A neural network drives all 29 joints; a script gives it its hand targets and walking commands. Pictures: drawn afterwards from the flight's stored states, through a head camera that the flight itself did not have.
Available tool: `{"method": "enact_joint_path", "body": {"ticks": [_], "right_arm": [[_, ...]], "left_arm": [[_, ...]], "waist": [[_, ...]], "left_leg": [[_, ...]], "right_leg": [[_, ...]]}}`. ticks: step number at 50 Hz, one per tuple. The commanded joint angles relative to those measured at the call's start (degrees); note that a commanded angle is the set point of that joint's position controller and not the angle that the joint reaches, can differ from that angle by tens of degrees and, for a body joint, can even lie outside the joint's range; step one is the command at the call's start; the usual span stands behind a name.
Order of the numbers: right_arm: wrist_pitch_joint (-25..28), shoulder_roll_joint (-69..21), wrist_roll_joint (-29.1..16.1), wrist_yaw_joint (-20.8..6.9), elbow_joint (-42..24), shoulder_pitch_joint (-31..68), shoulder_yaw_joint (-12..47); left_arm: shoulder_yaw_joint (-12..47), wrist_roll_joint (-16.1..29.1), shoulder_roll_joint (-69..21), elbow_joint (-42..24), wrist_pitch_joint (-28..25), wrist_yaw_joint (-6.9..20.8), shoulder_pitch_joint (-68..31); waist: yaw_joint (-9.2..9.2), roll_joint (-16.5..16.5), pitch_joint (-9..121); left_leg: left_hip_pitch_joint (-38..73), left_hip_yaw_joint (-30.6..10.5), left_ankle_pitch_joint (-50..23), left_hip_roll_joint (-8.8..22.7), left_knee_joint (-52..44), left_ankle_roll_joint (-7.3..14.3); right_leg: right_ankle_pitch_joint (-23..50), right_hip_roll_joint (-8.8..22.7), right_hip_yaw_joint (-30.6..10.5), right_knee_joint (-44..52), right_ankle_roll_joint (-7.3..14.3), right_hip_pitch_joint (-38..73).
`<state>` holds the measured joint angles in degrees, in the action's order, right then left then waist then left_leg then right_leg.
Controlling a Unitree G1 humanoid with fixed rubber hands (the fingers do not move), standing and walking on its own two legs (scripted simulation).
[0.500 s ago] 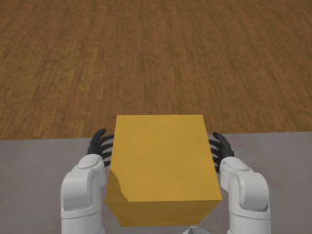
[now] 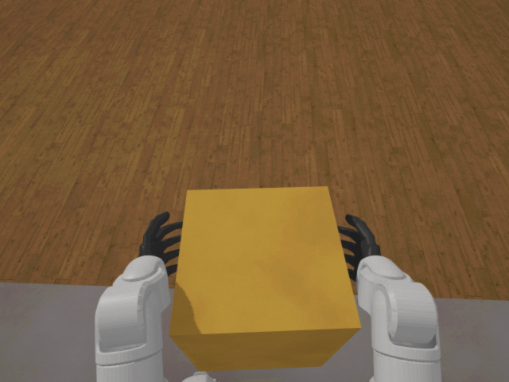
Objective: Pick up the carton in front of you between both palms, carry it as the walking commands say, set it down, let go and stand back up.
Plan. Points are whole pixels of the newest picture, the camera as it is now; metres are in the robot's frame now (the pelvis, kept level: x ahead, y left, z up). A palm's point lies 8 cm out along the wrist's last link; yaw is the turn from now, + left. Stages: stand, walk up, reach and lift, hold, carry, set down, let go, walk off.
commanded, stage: carry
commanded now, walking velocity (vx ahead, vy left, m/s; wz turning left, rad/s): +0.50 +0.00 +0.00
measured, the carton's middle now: (259, 285) +0.27 +0.01 +0.00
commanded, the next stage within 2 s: none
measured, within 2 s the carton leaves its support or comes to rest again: neither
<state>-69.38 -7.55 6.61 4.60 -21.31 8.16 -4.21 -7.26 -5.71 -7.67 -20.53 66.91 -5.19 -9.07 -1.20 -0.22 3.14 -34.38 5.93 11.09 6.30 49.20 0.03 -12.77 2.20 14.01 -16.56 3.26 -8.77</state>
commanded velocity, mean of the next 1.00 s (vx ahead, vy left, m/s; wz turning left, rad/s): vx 0.50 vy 0.00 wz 0.00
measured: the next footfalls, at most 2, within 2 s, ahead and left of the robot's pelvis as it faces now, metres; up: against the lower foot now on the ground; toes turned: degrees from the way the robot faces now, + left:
left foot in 0.20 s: +0.33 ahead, +0.12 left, +0.00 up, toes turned +11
right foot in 0.66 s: +0.64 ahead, -0.09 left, +0.01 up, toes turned -11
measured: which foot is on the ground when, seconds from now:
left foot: up 0.00-0.18, down 0.20-0.66, up 0.68-1.00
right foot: down 0.00-0.22, up 0.24-0.64, down 0.66-1.00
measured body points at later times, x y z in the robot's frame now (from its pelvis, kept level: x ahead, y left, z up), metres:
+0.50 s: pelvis +0.34 +0.04 +0.00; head +0.37 +0.05 +0.45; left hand +0.66 +0.17 +0.12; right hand +0.64 -0.13 +0.12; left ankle +0.29 +0.12 -0.75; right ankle +0.41 -0.11 -0.69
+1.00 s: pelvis +0.66 -0.01 -0.01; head +0.76 -0.02 +0.43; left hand +1.08 +0.15 +0.13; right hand +1.08 -0.16 +0.13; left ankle +0.77 +0.12 -0.68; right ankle +0.59 -0.08 -0.75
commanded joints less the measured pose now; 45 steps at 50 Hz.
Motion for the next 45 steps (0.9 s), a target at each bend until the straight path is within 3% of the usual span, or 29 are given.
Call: {"method": "enact_joint_path", "body": {"ticks": [1, 6, 8, 9, 10, 11, 12, 13, 15, 16, 17, 19, 23, 26, 28, 30, 31, 32, 33, 34, 35, 36, 38, 39, 41, 45], "right_arm": [[1.8, -51.9, -21.4, -11.9, -5.1, 26.0, 40.3], [-0.6, -48.7, -22.5, -12.7, -5.0, 26.8, 39.7], [-1.2, -48.2, -22.8, -13.1, -4.4, 27.1, 39.1], [-1.3, -48.0, -23.0, -13.3, -4.3, 27.3, 38.7], [-1.4, -47.6, -23.2, -13.4, -4.7, 28.2, 38.1], [-1.2, -46.8, -22.7, -13.6, -4.4, 30.0, 37.3], [-1.1, -48.0, -23.8, -13.5, -4.4, 30.1, 37.7], [-1.2, -48.4, -24.8, -13.3, -7.5, 32.6, 37.8], [-1.2, -49.9, -25.6, -12.8, -10.5, 35.0, 38.3], [-1.2, -49.9, -25.8, -12.6, -11.7, 36.0, 38.4], [-1.4, -49.3, -25.8, -12.3, -12.3, 36.3, 38.4], [-2.2, -47.3, -26.0, -12.2, -12.8, 36.2, 38.2], [-4.3, -41.0, -25.9, -12.2, -10.8, 40.6, 37.1], [-5.8, -36.4, -26.1, -11.7, -6.1, 47.5, 36.0], [-6.8, -34.8, -26.7, -11.2, -2.7, 53.4, 34.7], [-7.8, -34.4, -27.5, -10.4, 1.0, 59.5, 33.1], [-8.2, -34.6, -27.8, -10.0, 3.1, 62.7, 32.2], [-8.5, -35.1, -28.2, -9.7, 5.5, 66.8, 31.3], [-9.0, -35.6, -28.3, -9.3, 7.8, 68.5, 30.3], [-9.4, -36.2, -28.4, -9.0, 9.8, 71.6, 29.4], [-9.6, -38.3, -29.0, -8.4, 11.1, 74.9, 28.4], [-9.5, -39.0, -28.7, -8.1, 12.2, 78.6, 27.2], [-9.0, -44.0, -28.9, -7.6, 13.7, 83.8, 25.7], [-8.6, -46.1, -28.8, -7.4, 14.3, 85.8, 24.8], [-7.9, -48.5, -28.0, -6.9, 15.2, 88.2, 23.0], [-7.0, -49.6, -24.8, -5.9, 18.1, 86.9, 21.0]], "left_arm": [[41.8, 24.1, -50.2, -3.3, 2.0, 16.4, -22.6], [40.3, 21.9, -47.6, -1.7, 3.6, 15.7, -21.1], [40.3, 21.6, -47.1, -1.3, 4.1, 15.5, -21.9], [40.4, 21.8, -46.7, -2.0, 4.3, 15.4, -23.1], [40.5, 22.1, -46.1, -3.1, 4.5, 15.3, -24.9], [41.4, 23.1, -46.3, -5.7, 5.1, 15.0, -28.6], [41.7, 23.6, -46.1, -7.2, 5.3, 15.0, -30.5], [41.9, 24.0, -47.5, -7.5, 5.1, 14.8, -32.1], [41.7, 24.5, -48.3, -9.2, 4.8, 14.3, -33.1], [41.7, 24.3, -48.3, -9.9, 4.8, 14.0, -32.9], [41.7, 24.1, -48.2, -10.2, 4.9, 13.6, -33.0], [41.3, 23.4, -46.8, -9.9, 5.4, 12.8, -32.3], [40.9, 22.3, -41.7, -7.5, 7.0, 11.6, -36.9], [39.9, 22.8, -38.5, -3.1, 8.7, 11.1, -44.2], [38.1, 23.7, -36.9, 0.3, 9.9, 10.8, -49.9], [35.5, 24.6, -36.0, 4.1, 11.0, 10.5, -55.8], [34.1, 25.0, -35.9, 6.4, 11.4, 10.5, -58.5], [32.3, 25.1, -36.0, 9.3, 11.6, 10.5, -61.5], [30.7, 25.5, -36.0, 12.7, 12.0, 10.5, -62.2], [29.0, 25.7, -35.2, 15.5, 12.1, 10.6, -64.8], [27.8, 26.1, -35.4, 17.6, 12.1, 10.6, -68.2], [27.6, 28.0, -38.7, 18.6, 12.1, 10.7, -70.0], [27.7, 30.1, -45.0, 17.9, 11.3, 11.3, -76.9], [27.6, 31.2, -47.9, 17.0, 11.0, 11.6, -80.8], [26.7, 32.4, -51.2, 15.4, 10.5, 11.7, -86.5], [25.6, 31.3, -52.6, 16.2, 10.0, 11.3, -87.6]], "waist": [[0.25, -7.2, 12.3], [0.04, -8.7, 7.2], [0.67, -8.4, 9.0], [1.61, -6.4, 11.9], [2.95, -3.0, 15.6], [3.44, 11.3, 20.8], [3.42, 19.5, 21.0], [3.06, 14.3, 20.6], [2.78, 4.0, 20.3], [2.38, 3.1, 20.5], [2.32, 4.0, 21.0], [2.25, 6.2, 20.2], [3.11, 7.3, 15.9], [4.34, 8.7, 12.5], [4.18, 9.5, 10.8], [3.35, 10.0, 9.9], [2.3, 9.7, 10.8], [0.15, 7.8, 13.6], [-2.18, 3.2, 18.4], [-3.53, -8.0, 23.7], [-3.48, -21.6, 26.9], [-3.52, -18.6, 26.0], [-3.28, -8.0, 25.3], [-2.76, -4.6, 25.5], [-1.87, -4.1, 27.2], [-2.92, -5.2, 26.9]], "left_leg": [[-2.0, 3.2, -4.6, -0.9, -10.2, -0.3], [2.4, 6.6, -9.6, -2.5, -19.6, 1.4], [11.7, 9.3, -7.5, -4.9, -22.1, 2.2], [21.8, 11.8, -4.6, -7.7, -23.5, 2.4], [34.6, 6.5, -1.2, -4.0, -23.0, 2.9], [47.4, -20.7, 9.9, 12.9, -28.5, 10.8], [50.9, -36.1, 3.9, 17.9, -36.8, 14.6], [50.3, -30.4, -4.0, 18.0, -34.8, 14.6], [44.4, -19.7, -13.7, 15.2, -32.5, 11.1], [41.6, -15.6, -12.9, 13.9, -33.5, 9.3], [40.2, -12.2, -11.6, 13.0, -34.5, 8.3], [39.5, -8.2, -10.7, 11.6, -36.3, 8.4], [40.6, -2.2, -15.8, 8.6, -36.1, 8.9], [39.5, 0.5, -18.1, 6.9, -34.4, 9.0], [38.0, 1.0, -18.3, 7.0, -33.6, 8.5], [37.6, 1.5, -20.0, 7.5, -31.1, 7.7], [36.9, 2.7, -24.2, 7.3, -27.3, 7.0], [34.6, 5.6, -27.4, 5.4, -19.2, 5.5], [29.4, 7.2, -25.3, 2.2, -7.4, 3.9], [18.6, 6.0, -9.6, -0.4, 9.5, 1.9], [-0.4, 0.7, 17.1, -9.8, 23.4, 0.1], [-7.0, -5.8, 18.2, -7.6, 31.1, 1.6], [-11.6, -7.2, 13.4, -4.2, 34.3, 3.9], [-10.7, -8.1, 11.2, -2.8, 31.8, 4.2], [-9.5, -7.3, 9.5, -2.5, 28.2, 3.9], [-16.5, -4.5, 9.1, -2.3, 21.1, 2.7]], "right_leg": [[17.9, 12.4, -7.8, 5.9, 3.9, 14.0], [24.2, 12.0, -4.6, 3.8, 2.3, 15.4], [31.5, 11.1, -1.6, -4.0, 0.6, 14.3], [33.1, 8.8, 0.8, -12.8, -0.7, 10.6], [24.9, 7.3, 0.1, -23.3, -2.1, 1.6], [10.9, 1.7, -1.6, -42.4, -5.1, -14.9], [-14.1, -3.6, -6.5, -53.7, -5.2, -26.9], [-14.3, -0.1, -11.9, -60.9, -3.4, -30.3], [-8.4, 4.5, -14.6, -58.3, -1.3, -30.5], [-5.4, 5.7, -14.8, -54.2, -1.3, -28.7], [-3.8, 5.8, -13.8, -51.2, -1.5, -26.9], [-1.9, 4.9, -11.7, -45.2, -2.3, -26.7], [2.8, 3.6, -7.7, -31.4, -3.3, -29.9], [6.3, 1.9, -5.0, -23.0, -2.4, -28.7], [8.6, 1.3, -4.2, -19.7, -1.1, -26.1], [8.7, 0.5, -4.1, -17.9, 0.3, -23.0], [7.5, -0.5, -3.2, -16.8, 1.0, -19.0], [6.6, -2.8, -0.7, -14.1, 1.3, -10.2], [3.0, -4.0, -0.6, -14.0, 1.1, 2.4], [0.2, 9.6, -19.6, -12.5, 3.8, 14.1], [-5.7, 19.9, -44.4, -3.5, 11.8, 25.7], [-3.8, 19.5, -45.7, -0.7, 12.4, 26.0], [13.3, 17.4, -35.6, -7.5, 11.0, 23.3], [16.4, 16.2, -31.0, -7.9, 9.9, 20.5], [13.4, 14.6, -26.1, -7.0, 8.5, 18.8], [18.3, 14.0, -22.1, -7.6, 10.2, 22.5]]}}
